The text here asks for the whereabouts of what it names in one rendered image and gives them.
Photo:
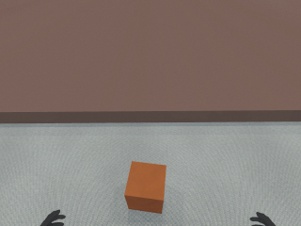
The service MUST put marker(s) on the carton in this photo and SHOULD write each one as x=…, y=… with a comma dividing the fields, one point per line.
x=145, y=189

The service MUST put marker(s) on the left robot hand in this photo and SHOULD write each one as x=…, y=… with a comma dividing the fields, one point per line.
x=52, y=217

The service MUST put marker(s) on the right robot hand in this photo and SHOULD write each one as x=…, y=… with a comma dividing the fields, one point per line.
x=262, y=218

